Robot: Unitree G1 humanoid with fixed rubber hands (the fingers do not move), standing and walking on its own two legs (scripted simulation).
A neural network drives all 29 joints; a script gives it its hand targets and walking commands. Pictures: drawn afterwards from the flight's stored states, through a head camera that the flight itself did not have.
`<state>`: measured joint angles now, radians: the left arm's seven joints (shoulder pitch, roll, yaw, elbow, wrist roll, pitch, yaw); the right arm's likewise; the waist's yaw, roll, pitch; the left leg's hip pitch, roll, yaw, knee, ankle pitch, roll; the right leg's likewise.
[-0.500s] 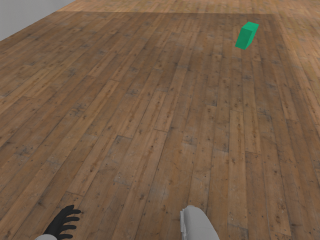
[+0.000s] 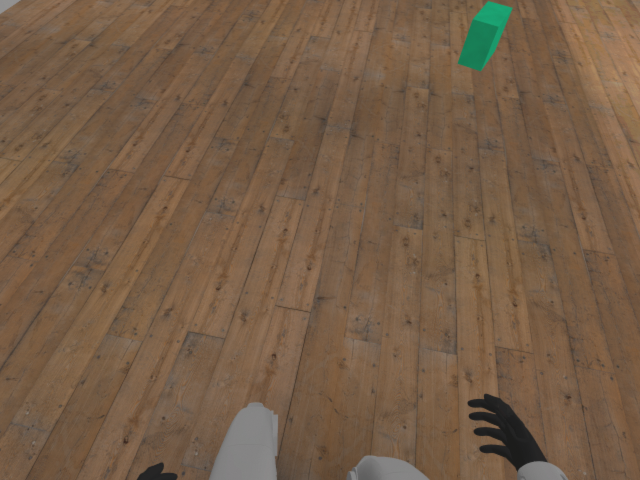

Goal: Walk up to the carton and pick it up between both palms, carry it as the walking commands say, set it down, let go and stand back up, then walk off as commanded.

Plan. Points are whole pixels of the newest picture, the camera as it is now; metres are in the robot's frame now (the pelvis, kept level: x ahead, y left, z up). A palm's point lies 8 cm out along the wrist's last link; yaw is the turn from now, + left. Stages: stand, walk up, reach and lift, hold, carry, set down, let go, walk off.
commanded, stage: walk up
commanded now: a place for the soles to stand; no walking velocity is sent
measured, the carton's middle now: (484, 36) +2.39 -0.87 -0.62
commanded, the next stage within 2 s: none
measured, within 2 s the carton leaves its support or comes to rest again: neither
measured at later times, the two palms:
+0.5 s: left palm (278, 174) +0.60 +0.12 -0.05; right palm (547, 425) +0.20 -0.30 -0.11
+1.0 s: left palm (281, 174) +0.69 +0.12 -0.14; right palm (532, 149) +0.74 -0.41 -0.07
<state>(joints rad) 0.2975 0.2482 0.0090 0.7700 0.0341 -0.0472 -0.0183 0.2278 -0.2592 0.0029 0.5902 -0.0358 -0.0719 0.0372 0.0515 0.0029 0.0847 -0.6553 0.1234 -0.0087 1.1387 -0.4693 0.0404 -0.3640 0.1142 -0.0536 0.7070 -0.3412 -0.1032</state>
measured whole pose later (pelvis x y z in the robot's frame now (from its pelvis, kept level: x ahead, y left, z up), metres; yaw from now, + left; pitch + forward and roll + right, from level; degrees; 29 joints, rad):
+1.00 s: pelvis +0.65 -0.14 -0.02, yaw -14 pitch +0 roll +0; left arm 0.50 0.29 0.04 0.81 0.04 -0.06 -0.03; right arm 0.24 -0.25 -0.02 0.60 -0.05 -0.08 0.02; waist 0.04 -0.04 -0.03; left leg -0.53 0.08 0.09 0.80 -0.28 0.03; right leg -0.23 -0.04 -0.04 0.95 -0.59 -0.03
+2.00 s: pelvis +1.15 -0.40 +0.00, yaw -16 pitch -2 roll +2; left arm 0.19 0.27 0.03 0.64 0.04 -0.05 -0.07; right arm 0.46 -0.26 -0.02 0.77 -0.03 -0.08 -0.01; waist -0.08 -0.04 0.05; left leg -0.22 0.13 0.10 0.67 -0.42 -0.03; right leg -0.57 -0.09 -0.04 0.78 -0.24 0.02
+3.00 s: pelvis +1.54 -0.63 +0.01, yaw -9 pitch -1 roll +0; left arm 0.36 0.23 0.03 0.76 0.04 -0.05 0.02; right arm 0.31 -0.26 -0.03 0.70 -0.04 -0.02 0.04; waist 0.02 0.01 0.07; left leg -0.57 0.06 0.07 1.11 -0.49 -0.01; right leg -0.34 -0.07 -0.16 0.69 -0.33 -0.05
